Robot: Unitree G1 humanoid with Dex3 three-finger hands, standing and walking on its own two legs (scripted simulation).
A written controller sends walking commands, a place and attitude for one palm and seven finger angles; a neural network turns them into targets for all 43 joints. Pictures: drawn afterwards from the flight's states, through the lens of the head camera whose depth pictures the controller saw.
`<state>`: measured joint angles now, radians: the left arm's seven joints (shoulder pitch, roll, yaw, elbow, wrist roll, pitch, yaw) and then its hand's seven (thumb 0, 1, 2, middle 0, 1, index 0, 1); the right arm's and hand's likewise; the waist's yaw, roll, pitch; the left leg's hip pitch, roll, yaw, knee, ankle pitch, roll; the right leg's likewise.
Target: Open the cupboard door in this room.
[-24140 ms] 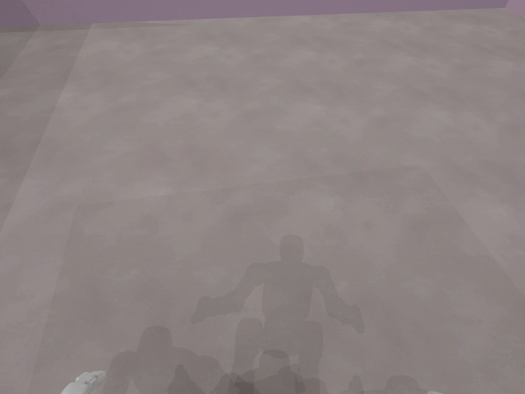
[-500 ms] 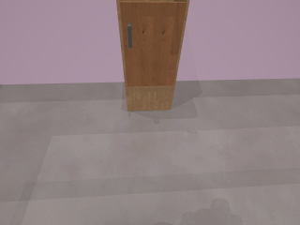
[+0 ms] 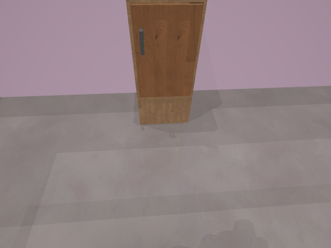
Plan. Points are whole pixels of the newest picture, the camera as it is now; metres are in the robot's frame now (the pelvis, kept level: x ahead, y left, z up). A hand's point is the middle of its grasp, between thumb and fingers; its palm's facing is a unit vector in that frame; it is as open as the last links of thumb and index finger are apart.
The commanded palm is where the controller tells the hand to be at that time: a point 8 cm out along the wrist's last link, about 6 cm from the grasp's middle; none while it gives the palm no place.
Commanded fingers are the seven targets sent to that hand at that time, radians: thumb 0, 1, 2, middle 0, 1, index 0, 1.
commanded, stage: walk to a spot facing it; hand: left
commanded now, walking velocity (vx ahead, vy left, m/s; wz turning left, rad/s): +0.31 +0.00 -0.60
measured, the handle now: (141, 41) +1.10 +0.20 -0.04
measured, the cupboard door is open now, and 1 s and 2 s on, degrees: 0 0 0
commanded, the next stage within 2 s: turn to face it in 0.62 s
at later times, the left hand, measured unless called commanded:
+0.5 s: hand out of the picture +0.09 +0.10 -0.16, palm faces -0.14 -0.97 -0.22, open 7.4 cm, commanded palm none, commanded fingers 0.00 0.90 0.90 -0.20 -0.30 -0.20 -0.30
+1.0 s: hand (141, 180) +0.37 +0.11 -0.19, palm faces -0.14 -0.98 -0.17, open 7.4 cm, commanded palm none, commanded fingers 0.00 0.90 0.90 -0.20 -0.30 -0.20 -0.30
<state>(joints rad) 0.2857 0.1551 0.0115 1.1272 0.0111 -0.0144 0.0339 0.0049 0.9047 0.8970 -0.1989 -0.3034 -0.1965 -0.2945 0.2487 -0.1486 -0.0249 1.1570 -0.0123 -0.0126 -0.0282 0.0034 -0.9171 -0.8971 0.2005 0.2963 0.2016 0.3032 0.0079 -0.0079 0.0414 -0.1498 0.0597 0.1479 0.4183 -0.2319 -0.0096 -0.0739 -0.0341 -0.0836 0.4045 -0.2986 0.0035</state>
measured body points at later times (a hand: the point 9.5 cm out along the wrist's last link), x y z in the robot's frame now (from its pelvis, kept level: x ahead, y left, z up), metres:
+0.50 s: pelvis +0.09 -0.08 +0.00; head +0.12 -0.11 +0.45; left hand +0.10 +0.15 -0.14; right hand +0.13 -0.33 -0.16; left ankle +0.14 +0.08 -0.64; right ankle +0.03 -0.12 -0.74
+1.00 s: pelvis +0.30 -0.06 -0.01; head +0.35 -0.04 +0.44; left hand +0.38 +0.16 -0.17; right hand +0.30 -0.31 -0.15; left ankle +0.36 -0.03 -0.74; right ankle +0.22 -0.20 -0.65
